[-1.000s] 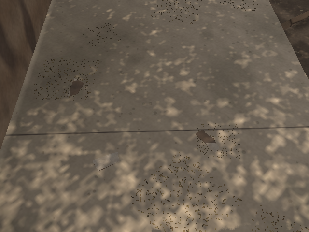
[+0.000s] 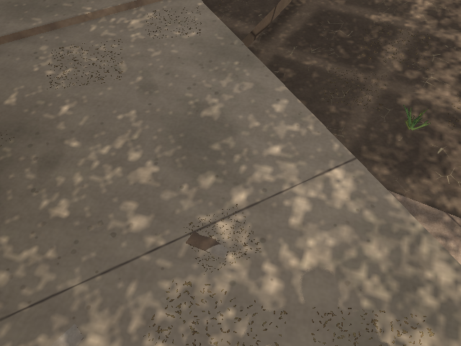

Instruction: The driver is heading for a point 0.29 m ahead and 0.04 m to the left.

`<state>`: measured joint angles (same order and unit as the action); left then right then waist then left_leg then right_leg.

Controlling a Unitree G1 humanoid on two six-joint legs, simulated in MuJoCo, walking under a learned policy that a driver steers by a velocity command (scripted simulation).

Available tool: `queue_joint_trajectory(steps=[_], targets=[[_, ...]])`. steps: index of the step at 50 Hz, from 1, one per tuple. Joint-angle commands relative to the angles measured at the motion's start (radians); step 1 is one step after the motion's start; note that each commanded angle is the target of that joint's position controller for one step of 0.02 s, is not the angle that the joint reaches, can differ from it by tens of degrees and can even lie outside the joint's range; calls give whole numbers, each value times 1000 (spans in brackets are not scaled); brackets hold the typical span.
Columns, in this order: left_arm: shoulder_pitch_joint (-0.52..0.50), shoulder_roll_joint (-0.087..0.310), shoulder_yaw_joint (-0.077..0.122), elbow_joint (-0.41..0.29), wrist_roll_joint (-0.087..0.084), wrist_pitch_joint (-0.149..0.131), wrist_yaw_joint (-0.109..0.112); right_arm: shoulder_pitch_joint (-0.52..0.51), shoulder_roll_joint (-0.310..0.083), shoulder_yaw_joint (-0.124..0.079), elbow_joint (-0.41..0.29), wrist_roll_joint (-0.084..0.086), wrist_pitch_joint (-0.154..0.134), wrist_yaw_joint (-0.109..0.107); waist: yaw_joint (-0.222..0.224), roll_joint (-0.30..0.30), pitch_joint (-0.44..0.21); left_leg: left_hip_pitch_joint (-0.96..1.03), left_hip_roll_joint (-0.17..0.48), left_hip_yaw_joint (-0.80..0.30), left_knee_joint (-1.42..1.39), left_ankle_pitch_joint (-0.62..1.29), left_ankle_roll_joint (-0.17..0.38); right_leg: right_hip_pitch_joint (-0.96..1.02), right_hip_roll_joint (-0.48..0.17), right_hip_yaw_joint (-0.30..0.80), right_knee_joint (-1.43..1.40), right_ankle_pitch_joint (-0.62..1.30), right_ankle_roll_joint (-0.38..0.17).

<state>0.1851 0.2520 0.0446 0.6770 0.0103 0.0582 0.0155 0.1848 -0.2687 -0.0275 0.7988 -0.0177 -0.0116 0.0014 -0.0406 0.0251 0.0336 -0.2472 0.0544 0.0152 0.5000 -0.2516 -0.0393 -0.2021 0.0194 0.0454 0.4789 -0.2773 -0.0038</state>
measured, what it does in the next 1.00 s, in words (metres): walks ahead: right foot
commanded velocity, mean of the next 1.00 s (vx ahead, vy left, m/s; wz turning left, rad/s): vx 0.13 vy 0.00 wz -0.03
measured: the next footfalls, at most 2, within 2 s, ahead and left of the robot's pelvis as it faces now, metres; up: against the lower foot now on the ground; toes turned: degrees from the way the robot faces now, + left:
right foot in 0.88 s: +0.30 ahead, -0.09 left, +0.00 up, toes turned +0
left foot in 1.14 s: +0.24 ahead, +0.15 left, +0.00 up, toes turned +1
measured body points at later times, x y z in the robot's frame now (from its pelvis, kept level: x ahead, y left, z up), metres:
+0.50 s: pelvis +0.04 +0.02 -0.01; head +0.04 +0.03 +0.44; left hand +0.11 +0.29 -0.14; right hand +0.10 -0.27 -0.12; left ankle +0.02 +0.12 -0.74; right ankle -0.02 -0.12 -0.73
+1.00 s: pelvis +0.18 +0.01 -0.01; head +0.21 +0.00 +0.44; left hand +0.35 +0.25 -0.11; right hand +0.20 -0.26 -0.15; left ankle +0.06 +0.13 -0.68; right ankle +0.26 -0.09 -0.74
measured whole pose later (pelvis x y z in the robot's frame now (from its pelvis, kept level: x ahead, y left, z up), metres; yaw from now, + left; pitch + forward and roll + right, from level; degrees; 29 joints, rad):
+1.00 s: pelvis +0.18 +0.01 -0.01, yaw +1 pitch +0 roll -1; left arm 0.07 0.22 0.03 0.82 0.00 -0.04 0.00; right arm 0.27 -0.27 -0.02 1.00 0.01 -0.01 -0.02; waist -0.04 0.02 0.05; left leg -0.23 0.00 -0.03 0.94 -0.60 -0.04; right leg -0.36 0.03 -0.05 0.49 -0.13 -0.05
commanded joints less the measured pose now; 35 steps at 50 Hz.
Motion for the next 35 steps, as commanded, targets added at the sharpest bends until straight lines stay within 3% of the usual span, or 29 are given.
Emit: queue_joint_trajectory(steps=[1,3,13,15,17,18,19,21,23,24,25,26,27,28,29,31,33,35], targets=[[-28,125,28,-58,15,-32,-7,-52,-120,-24,-50,-5,-12,-4,25,-138,-85,29,3,-9,-33,102,-13,41,-128,138,-107,217,-84],[-22,130,25,-43,8,-42,-6,-31,-124,-24,-37,-2,-3,-8,17,-133,-49,42,9,-19,-53,126,-9,8,-121,135,-112,210,-69],[-16,109,15,19,3,-44,5,-8,-124,-25,58,4,-3,-20,16,-48,-28,87,15,-15,-92,144,-12,-8,-86,101,-113,167,-52],[13,129,23,42,-4,-38,11,2,-116,-25,79,12,-2,-23,28,-70,-41,60,-30,41,-36,-27,-6,-1,-76,110,-144,-108,-72],[55,180,39,55,-12,-34,12,-31,-108,-25,67,24,-12,-22,60,-152,35,-87,-70,75,93,-166,15,-27,-156,251,-245,-456,-140],[71,196,43,62,-16,-40,13,-51,-104,-24,53,31,-24,-18,68,-194,73,-146,-62,56,155,-179,36,-36,-219,342,-292,-514,-179],[79,197,45,68,-21,-50,14,-56,-104,-25,46,38,-39,-11,66,-217,92,-171,-35,19,200,-188,61,-48,-263,401,-313,-502,-205],[50,174,41,66,-29,-67,14,-15,-107,-28,59,50,-65,7,31,-221,87,-167,-5,-11,171,-224,112,-27,-280,392,-295,-416,-204],[-37,153,35,45,-40,-67,10,125,-106,-35,132,47,-80,20,-49,-160,48,106,-39,26,-38,-48,133,-146,-191,252,-215,-300,-144],[-61,114,25,33,-30,-72,8,209,-132,-45,171,36,-80,20,-76,-86,21,235,-4,-48,-85,-29,132,-225,-119,155,-67,-207,-100],[-89,42,6,1,-23,-82,9,303,-218,-65,190,29,-84,17,-94,161,-4,337,184,-366,-253,-266,203,-379,10,-21,246,-167,-21],[-99,98,21,-30,-38,-101,17,327,-270,-73,186,17,-94,28,-99,264,25,356,347,-699,-368,-342,321,-538,45,1,466,-315,-8],[-53,138,33,-9,-53,-116,14,252,-204,-53,163,16,-103,24,-52,139,68,343,347,-664,-360,-350,326,-598,-24,72,590,-255,-22],[-13,139,35,20,-52,-126,6,193,-161,-41,140,19,-106,19,-23,105,90,335,291,-540,-344,-220,286,-603,-50,67,614,-156,-32],[1,135,39,37,-41,-133,3,159,-161,-40,128,20,-103,15,-6,81,80,342,253,-436,-332,-45,252,-599,-70,44,602,-89,-34],[-20,121,44,44,-21,-130,-7,163,-112,-19,131,18,-85,10,-1,79,37,331,189,-241,-291,439,203,-518,-88,-1,543,-10,-15],[-28,63,31,48,-20,-118,-17,190,-106,-13,144,12,-64,0,-1,85,-5,309,144,-126,-261,685,197,-441,-66,-55,457,43,15],[-84,27,16,34,-24,-109,-19,178,-126,-12,146,9,-46,-15,-5,72,-2,243,114,-59,-258,730,190,-356,-55,-78,309,116,31]])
